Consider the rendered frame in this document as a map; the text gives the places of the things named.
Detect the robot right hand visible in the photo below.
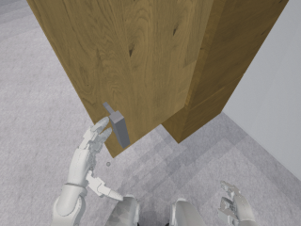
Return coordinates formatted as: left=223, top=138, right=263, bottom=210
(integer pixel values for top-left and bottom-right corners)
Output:
left=217, top=181, right=256, bottom=226

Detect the robot left hand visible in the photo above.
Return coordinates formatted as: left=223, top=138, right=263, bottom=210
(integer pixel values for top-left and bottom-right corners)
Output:
left=67, top=116, right=123, bottom=202

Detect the left robot thigh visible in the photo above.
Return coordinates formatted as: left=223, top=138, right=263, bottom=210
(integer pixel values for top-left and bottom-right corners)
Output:
left=104, top=197, right=140, bottom=226

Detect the handle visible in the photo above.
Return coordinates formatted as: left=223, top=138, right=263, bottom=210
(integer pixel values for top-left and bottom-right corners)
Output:
left=103, top=102, right=131, bottom=149

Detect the cupboard door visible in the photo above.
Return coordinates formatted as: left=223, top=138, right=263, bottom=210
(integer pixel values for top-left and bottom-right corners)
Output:
left=26, top=0, right=214, bottom=158

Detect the right robot thigh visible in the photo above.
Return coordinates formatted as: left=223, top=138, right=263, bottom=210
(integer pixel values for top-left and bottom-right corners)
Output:
left=169, top=201, right=206, bottom=226

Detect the robot thigh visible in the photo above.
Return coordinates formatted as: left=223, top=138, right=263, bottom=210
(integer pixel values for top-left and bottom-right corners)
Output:
left=104, top=197, right=140, bottom=226
left=169, top=201, right=206, bottom=226

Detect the left robot forearm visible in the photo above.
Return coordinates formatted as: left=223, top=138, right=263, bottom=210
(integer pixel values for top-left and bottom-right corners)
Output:
left=49, top=183, right=87, bottom=226

